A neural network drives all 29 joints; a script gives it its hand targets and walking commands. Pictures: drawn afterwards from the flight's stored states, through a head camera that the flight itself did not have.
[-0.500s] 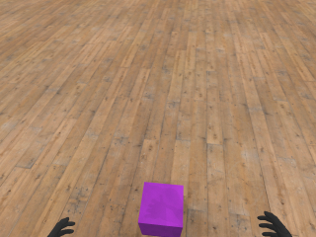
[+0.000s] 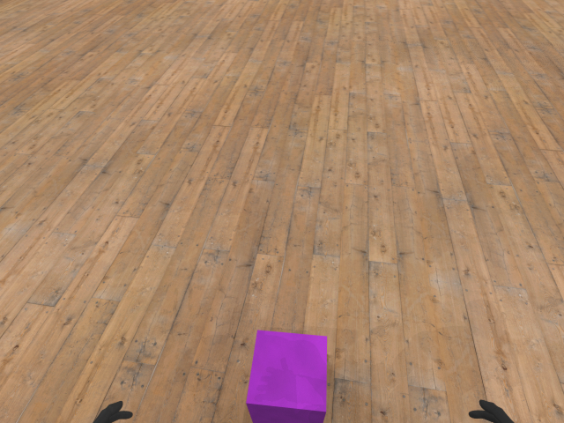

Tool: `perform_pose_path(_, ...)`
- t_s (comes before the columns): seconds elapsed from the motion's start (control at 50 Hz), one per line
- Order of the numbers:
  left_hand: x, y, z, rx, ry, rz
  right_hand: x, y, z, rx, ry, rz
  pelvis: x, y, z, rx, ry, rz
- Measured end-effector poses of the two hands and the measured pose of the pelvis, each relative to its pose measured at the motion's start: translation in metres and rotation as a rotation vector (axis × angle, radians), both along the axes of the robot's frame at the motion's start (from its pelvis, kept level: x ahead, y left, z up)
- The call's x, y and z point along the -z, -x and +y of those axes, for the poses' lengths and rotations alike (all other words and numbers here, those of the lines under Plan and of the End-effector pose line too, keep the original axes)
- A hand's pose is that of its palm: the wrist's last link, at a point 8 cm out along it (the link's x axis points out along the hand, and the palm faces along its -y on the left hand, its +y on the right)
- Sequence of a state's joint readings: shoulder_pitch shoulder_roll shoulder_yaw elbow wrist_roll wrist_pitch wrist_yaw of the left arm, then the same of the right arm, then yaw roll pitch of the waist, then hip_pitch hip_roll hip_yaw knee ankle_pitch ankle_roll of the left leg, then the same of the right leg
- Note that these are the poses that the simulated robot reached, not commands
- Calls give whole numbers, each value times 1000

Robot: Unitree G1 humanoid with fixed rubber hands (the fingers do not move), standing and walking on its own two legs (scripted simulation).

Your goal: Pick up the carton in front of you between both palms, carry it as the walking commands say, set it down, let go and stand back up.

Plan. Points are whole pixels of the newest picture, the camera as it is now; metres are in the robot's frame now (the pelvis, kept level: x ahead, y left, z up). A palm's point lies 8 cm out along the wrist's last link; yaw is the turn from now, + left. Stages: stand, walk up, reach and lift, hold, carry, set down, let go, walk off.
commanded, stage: stand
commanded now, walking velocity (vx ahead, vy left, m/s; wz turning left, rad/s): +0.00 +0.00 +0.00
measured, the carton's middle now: (289, 381) +0.38 +0.01 -0.65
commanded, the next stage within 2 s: none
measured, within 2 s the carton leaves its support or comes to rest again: neither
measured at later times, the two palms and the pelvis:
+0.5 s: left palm out of the picture +0.08 +0.30 -0.10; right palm out of the picture +0.08 -0.30 -0.10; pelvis -0.02 +0.00 +0.00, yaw +0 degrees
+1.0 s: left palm out of the picture +0.07 +0.31 -0.10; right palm out of the picture +0.07 -0.31 -0.10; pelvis -0.02 +0.00 +0.01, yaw +0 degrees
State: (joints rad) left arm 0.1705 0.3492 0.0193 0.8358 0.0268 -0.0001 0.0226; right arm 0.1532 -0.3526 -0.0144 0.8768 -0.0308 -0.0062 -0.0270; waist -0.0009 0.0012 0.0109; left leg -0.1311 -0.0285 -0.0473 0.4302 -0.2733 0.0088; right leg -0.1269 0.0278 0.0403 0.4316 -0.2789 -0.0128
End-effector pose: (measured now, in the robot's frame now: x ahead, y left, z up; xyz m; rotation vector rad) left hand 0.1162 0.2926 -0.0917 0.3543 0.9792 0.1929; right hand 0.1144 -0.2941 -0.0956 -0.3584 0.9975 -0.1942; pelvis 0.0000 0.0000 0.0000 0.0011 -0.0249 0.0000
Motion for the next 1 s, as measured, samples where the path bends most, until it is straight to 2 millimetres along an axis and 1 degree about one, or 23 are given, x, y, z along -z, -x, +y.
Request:
perform_pose_path(0.3, 2, 26, 8, -23, -10, 62, 2, 22, -7, 10, 5, 54, -4, 11, -1, 0, 0, -13)
perform_pose_path(0.5, 4, 39, 11, -33, -12, 93, 3, 33, -10, 16, 8, 80, -5, 17, -1, -2, 1, -17)
perform_pose_path(0.72, 5, 46, 14, -41, -14, 112, 3, 39, -13, 20, 12, 98, -6, 20, -1, -5, 1, -19)
perform_pose_path(1.0, 5, 48, 17, -46, -18, 123, 3, 41, -15, 23, 16, 112, -6, 22, -1, -7, 1, -19)
